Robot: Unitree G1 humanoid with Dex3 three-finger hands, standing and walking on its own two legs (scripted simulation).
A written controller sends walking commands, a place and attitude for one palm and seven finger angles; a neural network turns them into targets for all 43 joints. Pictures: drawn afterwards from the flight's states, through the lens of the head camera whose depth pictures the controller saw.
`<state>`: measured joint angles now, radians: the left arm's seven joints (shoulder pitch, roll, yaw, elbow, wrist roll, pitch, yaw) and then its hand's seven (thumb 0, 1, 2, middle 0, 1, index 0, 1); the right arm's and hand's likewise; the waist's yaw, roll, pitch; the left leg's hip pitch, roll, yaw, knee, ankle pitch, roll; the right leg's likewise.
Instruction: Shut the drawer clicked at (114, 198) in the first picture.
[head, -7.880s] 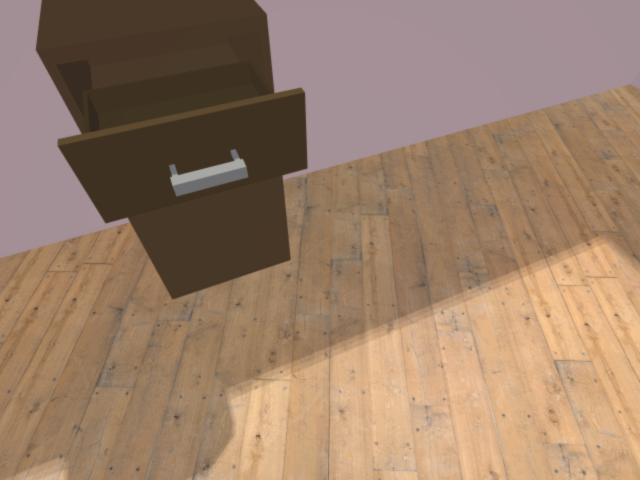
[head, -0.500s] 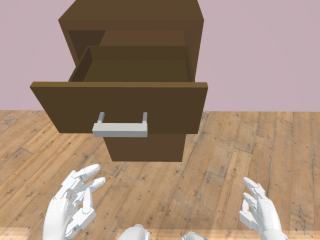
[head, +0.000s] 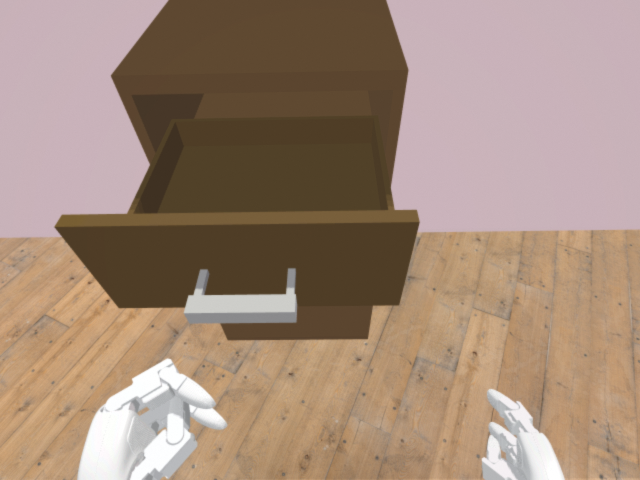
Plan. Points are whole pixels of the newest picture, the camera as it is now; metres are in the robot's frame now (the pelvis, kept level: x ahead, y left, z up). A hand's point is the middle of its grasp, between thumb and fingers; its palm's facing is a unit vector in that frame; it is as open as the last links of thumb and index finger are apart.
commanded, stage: raise the hand and make a fist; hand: left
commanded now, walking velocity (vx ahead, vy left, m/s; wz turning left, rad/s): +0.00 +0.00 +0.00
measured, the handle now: (244, 292) +0.33 +0.12 +0.06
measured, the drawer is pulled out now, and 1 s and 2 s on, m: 0.29 0.29 0.29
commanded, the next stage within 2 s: bring the fist close to the handle in 0.96 s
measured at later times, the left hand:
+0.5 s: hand (168, 418) +0.16 +0.13 +0.15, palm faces +0.03 -1.00 -0.03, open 3.2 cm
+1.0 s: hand (180, 415) +0.16 +0.12 +0.16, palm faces +0.03 -1.00 -0.02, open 3.3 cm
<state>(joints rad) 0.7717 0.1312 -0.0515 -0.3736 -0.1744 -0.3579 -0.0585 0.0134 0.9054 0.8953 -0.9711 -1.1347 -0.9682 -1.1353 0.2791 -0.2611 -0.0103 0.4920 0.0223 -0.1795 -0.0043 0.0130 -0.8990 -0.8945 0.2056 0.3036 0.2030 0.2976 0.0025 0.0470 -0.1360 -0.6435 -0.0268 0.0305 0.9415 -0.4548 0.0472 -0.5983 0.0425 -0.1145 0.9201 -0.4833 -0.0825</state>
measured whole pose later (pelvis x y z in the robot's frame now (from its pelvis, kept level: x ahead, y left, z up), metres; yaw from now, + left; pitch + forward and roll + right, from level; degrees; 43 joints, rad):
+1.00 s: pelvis +0.01 +0.01 +0.02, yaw +0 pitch +3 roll -1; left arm 0.78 0.16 -0.11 -0.67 -0.15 -0.09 -0.02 0.01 0.90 0.90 -1.40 -1.60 -1.40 -1.60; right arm 0.27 -0.24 0.05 0.44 0.05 -0.19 0.01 0.01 -0.90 -0.89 0.21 0.30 0.20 0.30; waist 0.02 0.07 -0.12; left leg -0.46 -0.03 0.02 0.83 -0.42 0.06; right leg -0.41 0.04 -0.11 0.79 -0.44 -0.07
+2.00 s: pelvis +0.01 -0.01 -0.01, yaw +0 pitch +11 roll +0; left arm 0.51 0.09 -0.19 -0.26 -0.07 -0.27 0.12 0.01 0.90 0.90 -1.40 -1.60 -1.40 -1.60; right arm 0.27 -0.25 0.04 0.42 0.01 -0.09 0.04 0.01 -0.90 -0.89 0.21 0.30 0.20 0.30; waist -0.03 0.05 -0.14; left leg -0.69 -0.02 0.04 0.98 -0.48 0.04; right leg -0.65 0.05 -0.11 0.97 -0.52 -0.09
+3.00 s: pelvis +0.00 +0.01 -0.01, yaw +0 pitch +11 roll -1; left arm 0.27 0.10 -0.23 -0.07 -0.04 -0.28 0.20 -0.02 0.86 0.95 -1.40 -1.60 -1.40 -1.60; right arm 0.24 -0.25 0.05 0.47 0.00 -0.02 0.02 0.01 -0.90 -0.89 0.21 0.30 0.20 0.30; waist -0.03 0.05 -0.12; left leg -0.71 -0.03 0.04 0.99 -0.47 0.06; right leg -0.67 0.04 -0.11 0.96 -0.50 -0.08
